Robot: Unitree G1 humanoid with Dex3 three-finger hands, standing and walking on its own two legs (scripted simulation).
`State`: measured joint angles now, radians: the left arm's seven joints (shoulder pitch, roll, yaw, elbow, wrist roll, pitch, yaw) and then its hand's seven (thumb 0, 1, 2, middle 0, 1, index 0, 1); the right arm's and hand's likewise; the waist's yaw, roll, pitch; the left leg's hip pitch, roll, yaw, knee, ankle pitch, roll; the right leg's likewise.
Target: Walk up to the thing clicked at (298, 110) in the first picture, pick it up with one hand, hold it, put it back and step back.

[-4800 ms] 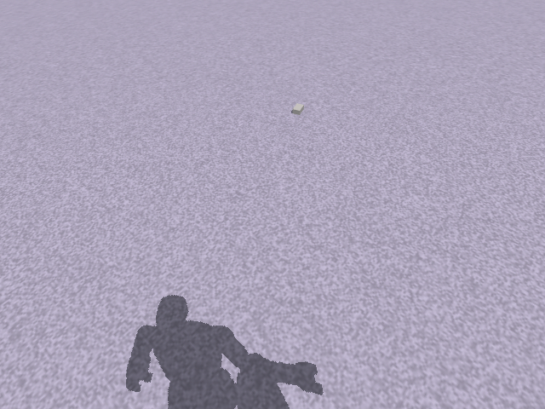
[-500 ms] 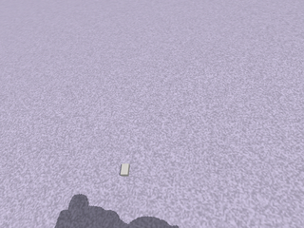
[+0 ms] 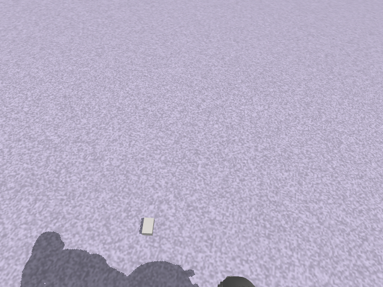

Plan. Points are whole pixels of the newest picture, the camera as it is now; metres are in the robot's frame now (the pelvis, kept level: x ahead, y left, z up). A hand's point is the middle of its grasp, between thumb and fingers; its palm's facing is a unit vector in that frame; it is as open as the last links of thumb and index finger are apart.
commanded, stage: walk up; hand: left
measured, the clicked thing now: (148, 226) +0.51 +0.19 -0.74
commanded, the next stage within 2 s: stand in 1.92 s
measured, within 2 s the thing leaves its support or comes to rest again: neither
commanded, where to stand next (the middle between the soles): +0.11 -0.03 m, yaw -2 degrees
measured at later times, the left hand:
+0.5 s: hand out of the picture +0.12 +0.24 -0.14, palm faces -0.08 -0.93 -0.35, open 7.4 cm
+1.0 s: hand out of the picture +0.15 +0.22 -0.14, palm faces -0.07 -0.95 -0.32, open 7.4 cm
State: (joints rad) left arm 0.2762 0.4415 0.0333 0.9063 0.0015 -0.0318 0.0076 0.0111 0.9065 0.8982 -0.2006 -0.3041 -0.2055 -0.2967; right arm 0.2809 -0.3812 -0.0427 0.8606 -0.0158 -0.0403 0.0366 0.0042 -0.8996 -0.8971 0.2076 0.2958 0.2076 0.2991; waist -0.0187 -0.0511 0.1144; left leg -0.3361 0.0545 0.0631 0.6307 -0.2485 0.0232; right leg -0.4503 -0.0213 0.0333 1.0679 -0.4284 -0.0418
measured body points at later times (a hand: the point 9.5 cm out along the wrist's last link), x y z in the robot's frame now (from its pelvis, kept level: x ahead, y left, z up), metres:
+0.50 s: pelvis +0.01 -0.01 +0.00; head +0.02 -0.02 +0.45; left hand +0.12 +0.28 -0.12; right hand +0.07 -0.32 -0.13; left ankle +0.06 +0.11 -0.73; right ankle +0.04 -0.13 -0.73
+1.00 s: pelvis +0.04 -0.02 +0.02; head +0.05 -0.02 +0.47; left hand +0.15 +0.27 -0.11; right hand +0.10 -0.33 -0.11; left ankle +0.06 +0.11 -0.73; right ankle +0.04 -0.13 -0.73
